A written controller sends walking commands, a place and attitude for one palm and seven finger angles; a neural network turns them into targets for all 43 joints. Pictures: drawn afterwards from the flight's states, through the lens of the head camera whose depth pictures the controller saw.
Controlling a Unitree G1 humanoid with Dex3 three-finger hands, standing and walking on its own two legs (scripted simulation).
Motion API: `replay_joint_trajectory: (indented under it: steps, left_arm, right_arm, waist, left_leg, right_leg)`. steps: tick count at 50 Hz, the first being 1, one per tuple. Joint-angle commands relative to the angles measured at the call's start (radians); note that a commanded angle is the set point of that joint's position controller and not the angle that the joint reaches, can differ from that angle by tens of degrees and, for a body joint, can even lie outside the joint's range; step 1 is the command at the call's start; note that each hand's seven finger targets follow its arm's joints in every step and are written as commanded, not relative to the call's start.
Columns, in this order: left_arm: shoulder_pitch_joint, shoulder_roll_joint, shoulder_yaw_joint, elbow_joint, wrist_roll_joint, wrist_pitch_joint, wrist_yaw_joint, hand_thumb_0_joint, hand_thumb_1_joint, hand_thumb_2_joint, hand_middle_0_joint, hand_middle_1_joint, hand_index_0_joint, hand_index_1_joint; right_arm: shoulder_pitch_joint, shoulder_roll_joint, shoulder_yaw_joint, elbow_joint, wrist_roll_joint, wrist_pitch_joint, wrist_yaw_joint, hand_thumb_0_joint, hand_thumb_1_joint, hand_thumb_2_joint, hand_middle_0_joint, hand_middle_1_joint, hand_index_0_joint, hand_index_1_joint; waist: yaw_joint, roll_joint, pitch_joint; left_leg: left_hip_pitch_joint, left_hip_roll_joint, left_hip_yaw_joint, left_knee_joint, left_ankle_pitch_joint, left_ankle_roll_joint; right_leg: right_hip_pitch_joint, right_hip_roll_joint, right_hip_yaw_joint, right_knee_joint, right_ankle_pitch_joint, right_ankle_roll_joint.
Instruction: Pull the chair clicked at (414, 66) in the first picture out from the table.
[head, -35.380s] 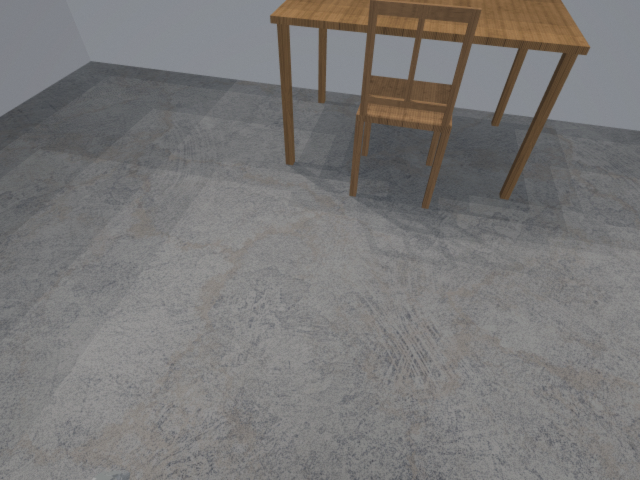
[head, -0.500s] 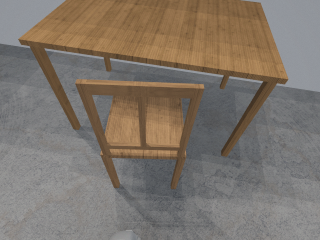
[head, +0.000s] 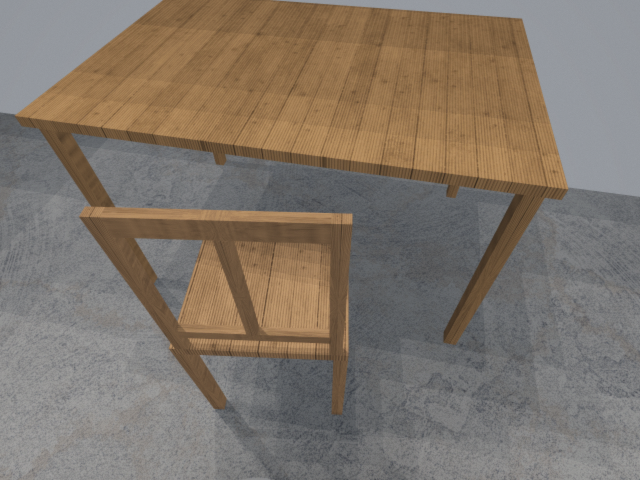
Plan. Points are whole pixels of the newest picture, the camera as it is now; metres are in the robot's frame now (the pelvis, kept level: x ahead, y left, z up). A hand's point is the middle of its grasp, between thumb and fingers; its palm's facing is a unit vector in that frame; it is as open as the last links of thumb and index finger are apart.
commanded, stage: come to a stop and stand still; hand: left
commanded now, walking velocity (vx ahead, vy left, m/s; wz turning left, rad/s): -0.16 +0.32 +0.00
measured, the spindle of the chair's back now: (240, 291) +0.41 +0.17 -0.09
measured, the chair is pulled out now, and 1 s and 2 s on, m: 0.16 0.16 0.16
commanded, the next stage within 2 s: look again from close up in 0.84 s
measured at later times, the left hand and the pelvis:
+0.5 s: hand out of the picture +0.03 +0.17 -0.17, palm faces +0.02 -0.96 -0.27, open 7.4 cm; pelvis -0.01 -0.02 -0.01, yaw -1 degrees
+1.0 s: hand out of the picture +0.00 +0.15 -0.16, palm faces -0.03 -0.98 -0.20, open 7.4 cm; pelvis -0.02 -0.03 +0.01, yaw -1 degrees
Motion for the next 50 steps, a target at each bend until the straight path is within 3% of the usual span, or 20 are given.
replay_joint_trajectory:
  steps: [1, 4, 8, 10, 11, 12, 13, 15, 18, 19, 20, 21, 22, 23, 24, 26, 29, 32, 39, 50]
  left_arm:
    - [0.037, 0.105, -0.002, -0.008, -0.007, -0.034, 0.024, 0.0, 0.9, 0.9, -0.2, -0.3, -0.2, -0.3]
    - [0.074, 0.14, 0.004, 0.008, -0.012, -0.028, 0.036, 0.0, 0.9, 0.9, -0.2, -0.3, -0.2, -0.3]
    - [0.063, 0.159, 0.023, 0.016, -0.022, -0.006, 0.046, 0.0, 0.9, 0.9, -0.2, -0.3, -0.2, -0.3]
    - [0.042, 0.141, 0.027, 0.006, -0.022, 0.004, 0.048, 0.0, 0.9, 0.9, -0.2, -0.3, -0.2, -0.3]
    - [0.038, 0.125, 0.024, -0.005, -0.02, 0.014, 0.049, 0.0, 0.9, 0.9, -0.2, -0.3, -0.2, -0.3]
    - [0.019, 0.105, 0.019, -0.017, -0.021, 0.022, 0.049, 0.0, 0.9, 0.9, -0.2, -0.3, -0.2, -0.3]
    - [0.006, 0.092, 0.012, -0.02, -0.019, 0.032, 0.051, 0.0, 0.9, 0.9, -0.2, -0.3, -0.2, -0.3]
    - [0.013, 0.072, 0.014, -0.008, -0.018, 0.047, 0.052, 0.0, 0.9, 0.9, -0.2, -0.3, -0.2, -0.3]
    - [0.027, 0.044, 0.007, -0.01, -0.014, 0.044, 0.048, 0.0, 0.9, 0.9, -0.2, -0.3, -0.2, -0.3]
    - [0.12, 0.102, -0.016, 0.03, -0.028, -0.006, 0.067, 0.0, 0.9, 0.9, -0.2, -0.3, -0.2, -0.3]
    - [0.072, 0.121, -0.006, -0.051, -0.017, -0.015, 0.065, 0.0, 0.9, 0.9, -0.2, -0.3, -0.2, -0.3]
    - [0.054, 0.145, -0.008, -0.066, -0.01, -0.028, 0.061, 0.0, 0.9, 0.9, -0.2, -0.3, -0.2, -0.3]
    - [0.023, 0.18, -0.005, -0.091, -0.008, -0.039, 0.06, 0.0, 0.9, 0.9, -0.2, -0.3, -0.2, -0.3]
    - [0.004, 0.206, -0.016, -0.105, -0.002, -0.041, 0.054, 0.0, 0.9, 0.9, -0.2, -0.3, -0.2, -0.3]
    - [-0.015, 0.209, -0.013, -0.118, -0.006, -0.033, 0.051, 0.0, 0.9, 0.9, -0.2, -0.3, -0.2, -0.3]
    - [-0.025, 0.171, -0.017, -0.128, -0.012, -0.012, 0.05, 0.0, 0.9, 0.9, -0.2, -0.3, -0.2, -0.3]
    - [-0.015, 0.147, -0.027, -0.14, -0.01, 0.007, 0.045, 0.0, 0.9, 0.9, -0.2, -0.3, -0.2, -0.3]
    - [0.016, 0.156, -0.023, -0.149, -0.009, 0.009, 0.039, 0.0, 0.9, 0.9, -0.2, -0.3, -0.2, -0.3]
    - [0.03, 0.15, -0.024, -0.134, -0.017, -0.004, 0.033, 0.0, 0.9, 0.9, -0.2, -0.3, -0.2, -0.3]
    - [0.073, 0.103, -0.04, -0.023, -0.023, -0.019, 0.033, 0.0, 0.9, 0.9, -0.2, -0.3, -0.2, -0.3]
  right_arm:
    - [0.029, 0.019, 0.023, -0.027, 0.014, -0.043, 0.006, 0.0, -0.9, -0.9, 0.2, 0.3, 0.2, 0.3]
    - [0.014, 0.009, 0.029, -0.025, 0.027, -0.032, -0.001, 0.0, -0.9, -0.9, 0.2, 0.3, 0.2, 0.3]
    - [0.002, -0.021, 0.017, -0.031, 0.021, -0.015, -0.007, 0.0, -0.9, -0.9, 0.2, 0.3, 0.2, 0.3]
    - [0.013, -0.049, 0.009, -0.033, 0.015, -0.015, -0.008, 0.0, -0.9, -0.9, 0.2, 0.3, 0.2, 0.3]
    - [0.002, -0.071, 0.001, -0.041, 0.012, -0.014, -0.007, 0.0, -0.9, -0.9, 0.2, 0.3, 0.2, 0.3]
    - [0.0, -0.092, -0.001, -0.054, 0.006, -0.016, -0.008, 0.0, -0.9, -0.9, 0.2, 0.3, 0.2, 0.3]
    - [-0.023, -0.09, 0.003, -0.063, 0.01, -0.017, -0.009, 0.0, -0.9, -0.9, 0.2, 0.3, 0.2, 0.3]
    - [-0.071, -0.094, 0.007, -0.09, 0.005, -0.019, -0.014, 0.0, -0.9, -0.9, 0.2, 0.3, 0.2, 0.3]
    - [-0.091, -0.104, 0.0, -0.105, 0.001, -0.021, -0.009, 0.0, -0.9, -0.9, 0.2, 0.3, 0.2, 0.3]
    - [-0.144, -0.18, -0.022, -0.138, 0.013, -0.055, -0.001, 0.0, -0.9, -0.9, 0.2, 0.3, 0.2, 0.3]
    - [-0.079, -0.109, -0.011, -0.178, 0.018, -0.047, 0.021, 0.0, -0.9, -0.9, 0.2, 0.3, 0.2, 0.3]
    - [-0.097, -0.08, 0.0, -0.192, 0.013, -0.043, 0.028, 0.0, -0.9, -0.9, 0.2, 0.3, 0.2, 0.3]
    - [-0.059, -0.048, 0.002, -0.214, 0.016, -0.044, 0.029, 0.0, -0.9, -0.9, 0.2, 0.3, 0.2, 0.3]
    - [-0.031, -0.031, 0.006, -0.203, 0.015, -0.048, 0.032, 0.0, -0.9, -0.9, 0.2, 0.3, 0.2, 0.3]
    - [-0.014, -0.041, 0.005, -0.191, 0.016, -0.042, 0.034, 0.0, -0.9, -0.9, 0.2, 0.3, 0.2, 0.3]
    - [-0.018, -0.085, -0.001, -0.191, 0.015, -0.041, 0.027, 0.0, -0.9, -0.9, 0.2, 0.3, 0.2, 0.3]
    - [-0.044, -0.105, 0.003, -0.199, 0.009, -0.031, 0.029, 0.0, -0.9, -0.9, 0.2, 0.3, 0.2, 0.3]
    - [-0.024, -0.109, 0.004, -0.189, 0.002, -0.025, 0.032, 0.0, -0.9, -0.9, 0.2, 0.3, 0.2, 0.3]
    - [0.056, -0.091, 0.017, -0.139, 0.003, -0.041, 0.028, 0.0, -0.9, -0.9, 0.2, 0.3, 0.2, 0.3]
    - [0.101, -0.067, 0.032, -0.028, 0.013, -0.068, 0.016, 0.0, -0.9, -0.9, 0.2, 0.3, 0.2, 0.3]
  waist:
    - [-0.008, -0.128, -0.053]
    - [0.021, -0.156, -0.105]
    - [0.015, -0.139, -0.081]
    - [0.008, -0.107, -0.077]
    - [0.013, 0.01, -0.063]
    - [0.009, 0.163, -0.046]
    - [0.014, 0.219, -0.028]
    - [0.028, 0.099, -0.019]
    - [0.029, 0.053, -0.063]
    - [0.043, 0.099, -0.199]
    - [0.034, -0.031, -0.218]
    - [0.041, -0.135, -0.153]
    - [-0.015, -0.188, -0.107]
    - [-0.042, -0.07, -0.085]
    - [-0.048, -0.075, -0.115]
    - [-0.032, -0.111, -0.076]
    - [-0.016, -0.061, 0.098]
    - [-0.01, -0.036, 0.108]
    - [-0.014, -0.078, 0.015]
    - [-0.004, -0.026, -0.013]
  left_leg:
    - [-0.024, -0.025, 0.023, -0.024, 0.033, -0.015]
    - [0.019, -0.06, 0.04, -0.223, 0.094, -0.032]
    - [0.111, -0.061, 0.043, -0.41, 0.245, -0.031]
    - [0.216, -0.004, 0.014, -0.46, 0.497, -0.004]
    - [0.266, 0.052, -0.034, -0.459, 0.679, 0.029]
    - [0.248, 0.142, -0.138, -0.504, 0.875, 0.092]
    - [0.19, 0.194, -0.182, -0.579, 0.953, 0.167]
    - [0.138, 0.206, -0.193, -0.589, 0.876, 0.228]
    - [0.186, 0.182, -0.16, -0.57, 0.794, 0.226]
    - [0.397, 0.199, -0.136, -0.275, 1.131, 0.17]
    - [0.221, 0.125, -0.083, -0.279, 0.828, 0.125]
    - [0.084, 0.02, -0.022, -0.239, 0.522, 0.06]
    - [0.042, -0.056, 0.027, -0.229, 0.245, 0.014]
    - [0.138, -0.101, 0.034, -0.334, 0.213, -0.002]
    - [0.171, -0.082, 0.042, -0.338, 0.308, 0.012]
    - [0.188, 0.004, -0.04, -0.35, 0.418, 0.052]
    - [0.03, 0.019, -0.108, -0.492, 0.079, 0.059]
    - [0.018, 0.003, -0.096, -0.519, 0.0, 0.047]
    - [0.074, -0.004, -0.07, -0.499, 0.096, 0.035]
    - [0.112, 0.026, -0.08, -0.549, 0.196, 0.036]
  right_leg:
    - [0.125, -0.241, 0.211, -0.261, 0.605, -0.167]
    - [0.235, -0.251, 0.201, -0.171, 0.863, -0.173]
    - [0.211, -0.269, 0.234, -0.12, 0.803, -0.157]
    - [0.126, -0.221, 0.201, -0.089, 0.648, -0.114]
    - [0.052, -0.164, 0.156, -0.062, 0.462, -0.083]
    - [0.027, -0.079, 0.074, 0.016, 0.183, -0.03]
    - [0.03, -0.022, 0.031, 0.151, -0.182, 0.005]
    - [0.008, -0.01, 0.089, 0.327, -0.269, 0.006]
    - [-0.01, -0.011, 0.086, 0.312, -0.232, 0.015]
    - [-0.107, -0.066, 0.168, 0.123, -0.167, 0.002]
    - [0.046, -0.047, 0.144, -0.064, 0.015, -0.002]
    - [0.117, -0.121, 0.309, -0.157, 0.261, -0.045]
    - [0.095, -0.241, 0.397, -0.167, 0.423, -0.118]
    - [0.025, -0.224, 0.346, -0.097, 0.537, -0.128]
    - [0.05, -0.152, 0.299, -0.052, 0.472, -0.096]
    - [-0.018, -0.073, 0.216, -0.062, 0.155, -0.051]
    - [-0.089, -0.027, 0.201, -0.138, -0.215, -0.038]
    - [-0.121, -0.028, 0.218, -0.18, -0.312, -0.042]
    - [-0.085, -0.05, 0.239, -0.223, -0.279, -0.046]
    - [0.012, -0.045, 0.205, -0.216, -0.066, -0.036]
